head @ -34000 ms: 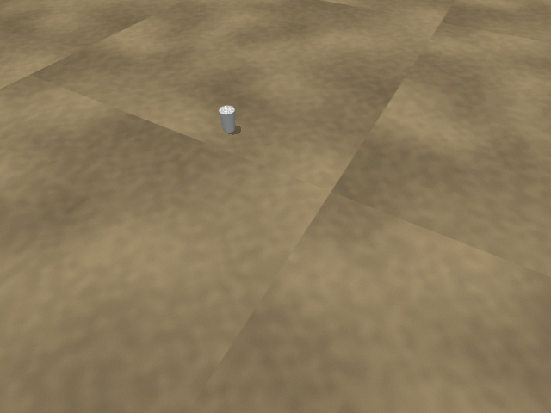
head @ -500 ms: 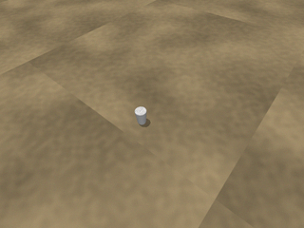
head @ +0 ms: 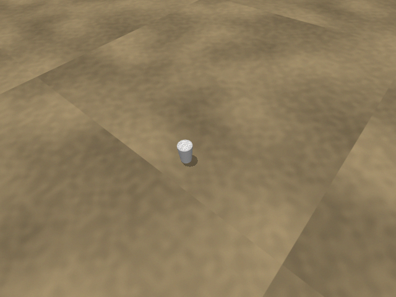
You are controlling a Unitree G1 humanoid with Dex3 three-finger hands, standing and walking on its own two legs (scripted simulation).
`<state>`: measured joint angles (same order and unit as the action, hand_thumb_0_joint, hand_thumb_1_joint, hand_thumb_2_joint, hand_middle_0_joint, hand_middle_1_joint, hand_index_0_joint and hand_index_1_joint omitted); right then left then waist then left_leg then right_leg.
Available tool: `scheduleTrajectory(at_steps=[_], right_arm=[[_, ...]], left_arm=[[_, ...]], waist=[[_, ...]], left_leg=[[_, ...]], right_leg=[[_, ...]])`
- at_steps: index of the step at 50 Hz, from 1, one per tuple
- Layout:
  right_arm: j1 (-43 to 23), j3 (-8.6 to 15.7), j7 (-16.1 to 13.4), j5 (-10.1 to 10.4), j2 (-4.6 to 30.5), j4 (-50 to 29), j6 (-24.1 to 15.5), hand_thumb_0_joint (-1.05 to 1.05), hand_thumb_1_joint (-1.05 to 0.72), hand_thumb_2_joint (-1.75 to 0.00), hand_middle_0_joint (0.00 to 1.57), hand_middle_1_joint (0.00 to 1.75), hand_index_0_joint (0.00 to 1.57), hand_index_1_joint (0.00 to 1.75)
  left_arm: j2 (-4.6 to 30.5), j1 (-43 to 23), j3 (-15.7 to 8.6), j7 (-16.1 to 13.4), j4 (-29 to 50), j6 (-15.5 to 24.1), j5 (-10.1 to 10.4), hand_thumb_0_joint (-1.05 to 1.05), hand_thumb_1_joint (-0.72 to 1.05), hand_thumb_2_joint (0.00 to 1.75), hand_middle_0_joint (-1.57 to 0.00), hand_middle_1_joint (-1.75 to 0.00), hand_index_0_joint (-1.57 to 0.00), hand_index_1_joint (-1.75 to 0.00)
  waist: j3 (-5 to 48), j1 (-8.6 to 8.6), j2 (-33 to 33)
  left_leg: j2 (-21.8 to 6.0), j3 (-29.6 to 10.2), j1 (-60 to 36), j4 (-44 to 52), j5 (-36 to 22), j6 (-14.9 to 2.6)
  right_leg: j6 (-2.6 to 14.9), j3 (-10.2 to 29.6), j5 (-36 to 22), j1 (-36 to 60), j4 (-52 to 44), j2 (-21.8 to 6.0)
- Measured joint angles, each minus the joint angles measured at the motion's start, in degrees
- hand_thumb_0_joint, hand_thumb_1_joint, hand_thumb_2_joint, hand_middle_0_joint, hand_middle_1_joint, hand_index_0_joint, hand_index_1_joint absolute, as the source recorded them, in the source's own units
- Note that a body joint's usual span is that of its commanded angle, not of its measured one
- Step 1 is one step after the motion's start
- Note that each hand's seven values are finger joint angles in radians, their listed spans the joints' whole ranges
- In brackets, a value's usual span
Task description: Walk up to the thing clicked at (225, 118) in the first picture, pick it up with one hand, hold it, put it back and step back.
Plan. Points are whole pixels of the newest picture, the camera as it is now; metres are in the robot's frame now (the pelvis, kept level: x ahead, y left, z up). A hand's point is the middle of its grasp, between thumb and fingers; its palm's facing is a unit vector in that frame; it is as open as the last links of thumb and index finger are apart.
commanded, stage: step back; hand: left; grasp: from the side
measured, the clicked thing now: (185, 152) +1.01 +0.17 -0.69
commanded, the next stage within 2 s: stand in 0.32 s
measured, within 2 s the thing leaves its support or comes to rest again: neither
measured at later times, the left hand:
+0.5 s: hand out of the picture +0.14 +0.27 -0.14, palm faces -0.05 -0.94 -0.35, open 7.4 cm
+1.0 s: hand out of the picture +0.11 +0.27 -0.14, palm faces -0.06 -0.94 -0.34, open 7.4 cm
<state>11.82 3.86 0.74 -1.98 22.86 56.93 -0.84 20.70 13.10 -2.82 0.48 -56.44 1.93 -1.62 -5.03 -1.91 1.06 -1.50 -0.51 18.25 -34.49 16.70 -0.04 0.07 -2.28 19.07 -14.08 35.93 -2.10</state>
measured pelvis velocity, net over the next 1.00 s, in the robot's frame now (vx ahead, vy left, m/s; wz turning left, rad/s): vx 0.03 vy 0.02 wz -0.03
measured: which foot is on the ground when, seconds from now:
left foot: down 0.00-1.00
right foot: down 0.00-1.00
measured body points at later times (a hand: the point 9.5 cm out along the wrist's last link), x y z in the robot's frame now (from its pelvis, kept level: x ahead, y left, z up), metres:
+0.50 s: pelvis +0.03 +0.02 +0.02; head +0.05 +0.02 +0.47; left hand +0.14 +0.31 -0.11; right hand +0.15 -0.28 -0.11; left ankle +0.06 +0.14 -0.73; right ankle +0.00 -0.12 -0.73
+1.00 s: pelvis +0.03 +0.02 +0.02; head +0.04 +0.02 +0.47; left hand +0.11 +0.31 -0.11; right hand +0.09 -0.29 -0.11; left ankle +0.06 +0.14 -0.73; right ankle +0.00 -0.12 -0.73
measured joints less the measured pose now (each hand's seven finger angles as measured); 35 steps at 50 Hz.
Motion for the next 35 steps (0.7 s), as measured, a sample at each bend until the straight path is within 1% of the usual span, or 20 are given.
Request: scheduleTrajectory(at_steps=[1,2,3,4,5,8,13,16,22,28,35], right_arm=[[-0.56,0.08,-0.26,-0.1,-0.21,0.28,-0.13,0.0,-0.9,-0.9,0.2,0.3,0.2,0.3],[-1.27,0.0,-0.53,-0.21,-0.71,0.66,-0.14,0.0,-0.91,-0.9,0.2,0.3,0.2,0.3],[-1.88,-0.33,-0.59,-0.1,-1.17,0.89,-0.07,0.0,-0.91,-0.9,0.2,0.3,0.2,0.3],[-2.48,-0.69,-0.52,0.0,-1.61,1.09,0.02,0.0,-0.91,-0.9,0.2,0.3,0.2,0.3],[-3.08,-1.06,-0.46,0.06,-2.09,1.33,0.12,0.0,-0.91,-0.9,0.2,0.3,0.2,0.3],[-4.92,-2.09,-0.4,0.37,-3.43,2.16,0.35,0.0,-0.9,-0.9,0.2,0.3,0.2,0.3],[-8.11,-2.89,-0.39,0.94,-4.69,3.24,-0.16,0.0,-0.9,-0.9,0.21,0.3,0.2,0.3],[-9.81,-2.95,-0.49,1.12,-4.75,3.9,-0.19,0.0,-0.9,-0.9,0.21,0.3,0.2,0.3],[-11.1,-3.15,-0.21,1.48,-4.1,5.48,-0.6,0.0,-0.9,-0.9,0.21,0.3,0.2,0.3],[-10.3,-2.98,-0.11,1.46,-3.37,7.21,-0.48,0.0,-0.9,-0.9,0.21,0.3,0.2,0.3],[-8.69,-2.79,-0.1,1.44,-2.91,8.94,-0.2,0.0,-0.9,-0.9,0.2,0.3,0.2,0.3]], left_arm=[[0.28,-0.39,0.18,-0.14,-0.11,-0.37,0.25,0.0,0.9,0.9,-0.21,-0.3,-0.21,-0.3],[0.54,-0.83,0.29,-0.31,-0.33,-0.81,0.58,0.0,0.9,0.9,-0.21,-0.3,-0.21,-0.3],[0.67,-1.19,0.39,-0.43,-0.64,-1.21,0.96,0.0,0.9,0.9,-0.2,-0.3,-0.21,-0.3],[0.8,-1.53,0.5,-0.51,-1.04,-1.45,1.14,0.0,0.9,0.9,-0.2,-0.3,-0.2,-0.3],[0.95,-1.88,0.6,-0.57,-1.44,-1.54,1.15,0.0,0.9,0.9,-0.2,-0.3,-0.2,-0.3],[1.08,-2.79,0.8,-0.54,-2.62,-1.17,1.15,0.0,0.9,0.9,-0.2,-0.3,-0.2,-0.3],[0.74,-4.85,1.14,-0.67,-4.06,-0.62,1.39,0.0,0.9,0.9,-0.2,-0.3,-0.2,-0.3],[0.36,-6.42,1.29,-0.81,-4.52,-0.6,1.42,0.0,0.9,0.9,-0.2,-0.3,-0.2,-0.3],[-0.36,-8.74,2.3,-0.6,-6.28,-0.62,1.25,0.0,0.9,0.9,-0.2,-0.3,-0.2,-0.3],[-0.73,-9.53,2.58,-0.4,-7.65,-0.63,1.1,0.0,0.9,0.9,-0.2,-0.3,-0.2,-0.3],[-0.7,-9.13,2.49,-0.36,-8.85,-0.7,0.92,0.0,0.9,0.9,-0.2,-0.3,-0.2,-0.3]], waist=[[-0.37,0.09,-0.44],[-0.67,-0.1,-1.2],[-0.61,-0.2,-1.54],[-0.46,-0.12,-1.6],[-0.32,-0.03,-1.61],[0.27,0.12,-1.43],[0.49,0.36,-1.46],[0.43,0.34,-1.26],[0.59,1.0,-0.98],[1.06,1.59,-1.07],[1.14,2.17,-1.22]], left_leg=[[0.32,0.29,-0.51,1.07,-4.19,0.43],[0.67,0.95,-0.63,0.59,-4.26,0.69],[0.62,1.39,-0.54,-0.07,-3.34,0.71],[0.35,1.51,-0.45,-0.64,-2.45,0.65],[0.02,1.51,-0.52,-0.94,-1.82,0.67],[-0.94,1.48,-1.2,-0.43,-1.21,0.93],[-1.0,2.08,-3.15,2.55,-2.05,0.79],[-0.88,2.48,-4.13,4.27,-2.71,0.66],[-0.31,2.69,-6.9,9.09,-4.97,0.54],[-0.1,2.76,-8.71,12.61,-6.73,0.61],[-0.18,2.77,-9.64,14.62,-7.9,0.75]], right_leg=[[-0.4,0.26,1.01,-0.36,1.54,-0.45],[-0.66,0.93,1.63,-0.58,2.47,-0.9],[-0.45,1.5,2.1,-0.63,2.65,-0.78],[-0.15,1.83,2.49,-0.4,2.34,-0.34],[-0.05,1.94,1.67,0.13,1.41,0.07],[-0.94,1.95,0.47,1.8,-1.66,1.01],[-1.29,2.43,-0.9,3.81,-5.32,1.04],[-1.49,2.76,-1.72,4.67,-7.07,0.91],[-1.82,2.78,-3.84,7.31,-11.64,0.41],[-1.88,2.73,-5.45,8.97,-14.85,0.25],[-1.78,2.69,-6.59,9.85,-16.79,0.37]])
